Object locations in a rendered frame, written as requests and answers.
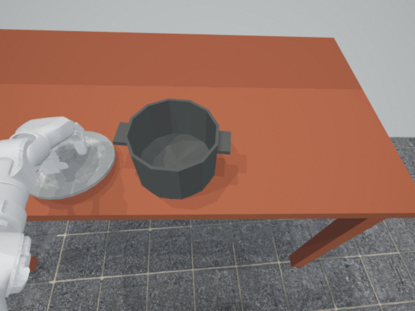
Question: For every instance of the lid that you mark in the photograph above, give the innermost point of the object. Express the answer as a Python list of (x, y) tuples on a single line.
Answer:
[(83, 173)]

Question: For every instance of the left robot upper arm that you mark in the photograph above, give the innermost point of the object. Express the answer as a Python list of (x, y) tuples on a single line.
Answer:
[(14, 264)]

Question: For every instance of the table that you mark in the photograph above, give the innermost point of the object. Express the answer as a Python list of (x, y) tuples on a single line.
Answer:
[(305, 140)]

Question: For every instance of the pot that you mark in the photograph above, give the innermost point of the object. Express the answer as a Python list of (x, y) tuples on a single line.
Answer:
[(173, 144)]

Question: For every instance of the left robot forearm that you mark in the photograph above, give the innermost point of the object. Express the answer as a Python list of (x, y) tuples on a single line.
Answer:
[(21, 157)]

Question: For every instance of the robot left hand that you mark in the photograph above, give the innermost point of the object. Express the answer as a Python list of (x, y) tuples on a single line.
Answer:
[(56, 130)]

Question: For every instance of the knob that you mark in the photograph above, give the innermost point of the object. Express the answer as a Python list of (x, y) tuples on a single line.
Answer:
[(67, 154)]

